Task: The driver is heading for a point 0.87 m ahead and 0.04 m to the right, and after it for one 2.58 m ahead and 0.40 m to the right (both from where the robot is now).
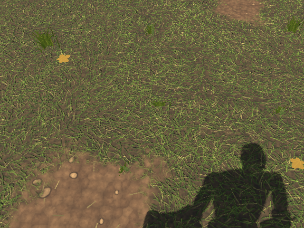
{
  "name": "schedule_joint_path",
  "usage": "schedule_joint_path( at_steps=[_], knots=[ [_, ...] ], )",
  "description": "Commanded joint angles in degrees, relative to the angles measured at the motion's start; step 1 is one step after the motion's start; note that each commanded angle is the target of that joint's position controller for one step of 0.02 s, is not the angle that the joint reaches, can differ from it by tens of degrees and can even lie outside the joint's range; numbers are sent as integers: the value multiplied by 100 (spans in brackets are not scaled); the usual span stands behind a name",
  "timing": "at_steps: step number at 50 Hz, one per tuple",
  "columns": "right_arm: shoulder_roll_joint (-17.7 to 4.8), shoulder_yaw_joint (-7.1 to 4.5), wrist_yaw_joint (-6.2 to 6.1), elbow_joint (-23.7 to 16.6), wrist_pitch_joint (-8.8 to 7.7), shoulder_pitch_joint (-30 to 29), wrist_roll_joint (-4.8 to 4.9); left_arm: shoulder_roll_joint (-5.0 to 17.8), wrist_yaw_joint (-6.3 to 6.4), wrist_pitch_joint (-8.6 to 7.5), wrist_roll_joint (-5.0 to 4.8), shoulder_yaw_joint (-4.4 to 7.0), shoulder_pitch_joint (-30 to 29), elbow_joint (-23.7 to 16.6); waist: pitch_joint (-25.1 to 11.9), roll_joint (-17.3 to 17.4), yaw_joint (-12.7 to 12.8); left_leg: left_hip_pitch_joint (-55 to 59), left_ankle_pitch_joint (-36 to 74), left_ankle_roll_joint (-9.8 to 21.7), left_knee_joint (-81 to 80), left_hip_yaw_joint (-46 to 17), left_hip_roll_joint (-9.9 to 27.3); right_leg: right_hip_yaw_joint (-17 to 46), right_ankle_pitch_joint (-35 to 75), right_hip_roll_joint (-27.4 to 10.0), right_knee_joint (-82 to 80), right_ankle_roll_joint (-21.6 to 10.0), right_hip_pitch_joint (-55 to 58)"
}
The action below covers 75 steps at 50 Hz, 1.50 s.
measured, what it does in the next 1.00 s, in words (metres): walks ahead: left foot, then right foot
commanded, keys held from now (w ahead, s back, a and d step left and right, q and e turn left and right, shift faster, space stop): w+e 0.38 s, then w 0.16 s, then w+q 0.46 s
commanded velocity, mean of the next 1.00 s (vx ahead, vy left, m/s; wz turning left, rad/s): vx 0.50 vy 0.00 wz -0.17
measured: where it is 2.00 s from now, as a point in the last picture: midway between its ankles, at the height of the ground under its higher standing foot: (167, 129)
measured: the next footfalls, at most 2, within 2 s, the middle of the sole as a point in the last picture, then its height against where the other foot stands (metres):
left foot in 0.40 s outside the picture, level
right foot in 0.86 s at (202, 206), level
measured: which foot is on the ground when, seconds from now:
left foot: up 0.00-0.38, down 0.40-0.86, up 0.88-1.00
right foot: down 0.00-0.40, up 0.42-0.84, down 0.86-1.00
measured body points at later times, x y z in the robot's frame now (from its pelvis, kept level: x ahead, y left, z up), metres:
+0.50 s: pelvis +0.28 +0.02 +0.00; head +0.31 +0.03 +0.45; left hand +0.38 +0.30 -0.13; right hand +0.38 -0.27 -0.09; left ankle +0.37 +0.10 -0.73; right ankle +0.12 -0.05 -0.65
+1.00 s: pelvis +0.51 -0.08 +0.01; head +0.53 -0.10 +0.46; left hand +0.69 +0.15 -0.09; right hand +0.49 -0.35 -0.13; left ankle +0.46 +0.06 -0.66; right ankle +0.52 -0.17 -0.73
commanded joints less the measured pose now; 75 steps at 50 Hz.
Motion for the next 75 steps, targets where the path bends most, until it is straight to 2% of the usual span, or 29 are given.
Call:
schedule_joint_path(
  at_steps=[1, 7, 14, 18, 19, 20, 21, 22, 23, 25, 31, 34, 38, 42, 43, 44, 45, 46, 49, 57, 63, 65, 67, 68, 69, 70, 71, 73, 75],
  knots=[
    [-585, -109, 41, -467, 82, 129, -98, 614, 57, -91, -70, 141, 405, -130, -349, -238, -95, -1117, 178, -234, -254, -304, 483, 2052, 1604, -1554, -1414, -991, 971],
    [-483, -52, 83, -896, 224, -980, -84, 843, 75, -129, -79, 225, 890, -27, -69, -369, 185, -1607, 1261, -594, -1854, -34, 521, 1822, 1436, -1146, -1681, -787, 782],
    [-508, 21, 115, -1307, 123, -2042, 15, 901, 153, -71, 16, 262, 1448, 30, -143, -497, 615, -1621, 1748, -485, -3204, -85, 186, 2192, 2296, -1227, -1045, -580, 1703],
    [-846, -91, 29, -1067, 15, -1001, 45, 1091, 191, -96, 49, 307, 897, -163, -450, -577, 12, 262, 1073, -171, -3971, -143, -130, 2423, 3055, -1186, -147, -218, 1347],
    [-1017, -166, -40, -880, -58, -266, 10, 1053, 137, -137, -6, 288, 802, -173, -846, -277, -381, 1367, 1199, -3, -4334, -255, 29, 2166, 3014, -845, 837, -73, 1025],
    [-1415, -266, -146, -818, -96, 661, -113, 665, 90, -199, -64, 169, 855, -314, -1703, 324, -701, 2644, 85, 304, -4496, -1417, 1248, 1674, 1727, -529, 2331, 58, 445],
    [-1885, -387, -169, -820, -8, 655, -171, 204, 91, -186, -189, 75, 1619, -429, -2193, 1635, -254, 3796, -254, 1032, -5078, -4026, 2599, 973, -2132, 383, 3750, 254, -1251],
    [-1449, -362, -123, -806, 66, 385, -61, 667, 147, -107, 36, 100, 1571, -225, -1662, 879, -147, 3226, -1007, 1127, -5231, -4476, 2484, 949, -2002, -140, 4285, 192, -1830],
    [-931, -245, -83, -852, 64, 56, -9, 713, 105, -85, 97, 118, 1165, -187, -904, 219, -126, 2429, -906, 1014, -5348, -3559, 2174, 947, -1419, -352, 4260, 206, -1775],
    [-603, -148, -38, -729, 13, -136, -16, 539, 15, -58, 142, 77, 723, -272, -349, 248, -27, 1595, 470, 787, -5551, -2208, 1602, 844, -1016, -605, 3789, 280, -1554],
    [-724, -188, 61, -255, -167, 340, 163, 355, -115, 40, 258, -46, 113, -500, -274, 477, 127, 1383, 2218, 1003, -5840, -1254, 1239, 370, -575, -854, 2797, 546, -1651],
    [-744, -217, 64, -106, -91, 559, 163, 134, -149, -13, 198, -205, -744, -763, -79, 474, -66, 1047, 2128, 957, -5941, -982, 968, 86, -11, -915, 1604, 727, -1358],
    [-965, -309, 83, 66, -30, 910, 141, 249, -85, -80, 113, -240, -1180, -894, -137, 436, -187, 1073, 2509, 850, -5633, -1119, 1048, -37, 260, -721, 777, 747, -708],
    [-965, -334, 54, 103, 9, 854, 165, 548, 88, -234, 168, -110, -253, -632, -513, 123, 316, 828, 2606, 558, -4348, -1197, 816, 89, 88, -631, -195, 494, 1063],
    [-749, -278, 65, -33, -21, 735, 209, 928, 174, -304, 288, 8, 546, -512, -1059, -441, 698, 246, 1977, 399, -3004, -862, 408, 1020, -566, -1524, -508, 252, 2140],
    [-152, -153, 45, -290, -24, 910, 303, 1468, 235, -281, 362, 120, 998, -532, -1599, -1494, 723, -1156, -543, 189, -1418, -180, -309, 2868, -1407, -2988, -1035, -71, 3291],
    [-600, -265, -2, -268, 78, 1137, 204, 1430, 236, -171, 207, 165, 936, -467, -1580, -1502, 558, -1704, -1132, 258, -554, -239, -253, 3911, -1997, -3300, -1343, -476, 2865],
    [-738, -320, 6, -156, 158, 952, 126, 853, 204, -153, 156, 27, 520, -553, -871, -807, 378, -1826, -717, 308, -276, -451, 87, 3264, -2233, -2971, -1412, -414, 2312],
    [-493, -324, 143, -132, 276, 639, 36, 293, 195, -275, 117, -110, 76, -512, -182, -818, 82, -1542, 68, 134, -544, -342, 433, 1477, -368, -2255, -1736, -123, 1344],
    [-228, -245, 371, -646, 430, -658, -4, 361, 182, -415, 61, -20, 589, -95, -5, -611, 96, -2123, 1394, -116, -1362, -80, 532, -138, 1475, -2089, -1904, -204, 1500],
    [-255, -153, 478, -1047, 410, -1619, -33, 661, 215, -347, 70, 77, 912, 142, 217, -571, 282, -1421, 1526, 220, -2977, 536, 366, -833, 2058, -2201, -1696, -29, 1799],
    [-297, -170, 433, -1074, 406, -1606, -76, 738, 231, -277, 71, 82, 1081, 263, 130, -588, 253, -1004, 1002, 436, -3248, 690, 106, -981, 3396, -2249, -1188, 14, 2051],
    [-394, -243, 328, -810, 340, -779, -127, 849, 220, -193, 86, 71, 1216, 418, -337, -644, -128, 156, 584, 704, -3592, 701, -319, -1051, 4703, -2248, 41, 18, 2076],
    [-527, -324, 251, -446, 263, 220, -180, 786, 211, -159, 57, 25, 1177, 423, -855, -411, -579, 1531, 903, 843, -4033, 590, -377, -1196, 4182, -2064, 1215, 106, 1517],
    [-1089, -468, 142, -296, 216, 1006, -297, 354, 158, -172, -60, -114, 1318, 200, -1674, 374, -801, 3418, 149, 1221, -4188, -1150, 1069, -1187, 1897, -1710, 3065, 270, -131],
    [-1575, -569, 84, -283, 251, 1113, -87, 165, 102, -166, -141, -126, 1540, 65, -2422, 1346, -617, 4198, 618, 1834, -5034, -3849, 2682, -659, -2175, -615, 5007, 474, -1542],
    [-1452, -555, 20, -347, 279, 823, 44, 699, 150, -149, -65, 28, 775, -3, -1871, 218, -741, 3617, 1316, 1636, -5076, -3158, 2418, 339, -1712, -771, 5236, 394, -1926],
    [-764, -351, -9, -241, 181, 160, 27, 375, 112, -213, -127, -35, 651, 64, -576, -12, -237, 2047, 2074, 1125, -5356, -1525, 1880, 465, -1060, -1167, 4397, 296, -1671],
    [-392, -231, -12, -187, 58, -177, 64, 275, 82, -24, 82, -17, 1041, 328, -306, 251, 107, 1328, 2145, 749, -5664, -743, 1492, 450, -799, -1253, 3912, 340, -1094]
  ],
)
Keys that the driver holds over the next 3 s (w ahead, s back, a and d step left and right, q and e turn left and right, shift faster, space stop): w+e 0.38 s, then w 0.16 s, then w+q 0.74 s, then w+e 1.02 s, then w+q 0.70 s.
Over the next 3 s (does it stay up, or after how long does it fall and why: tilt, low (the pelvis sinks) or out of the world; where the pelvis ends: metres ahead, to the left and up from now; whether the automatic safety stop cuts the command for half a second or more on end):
stays up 1.56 -0.23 -0.01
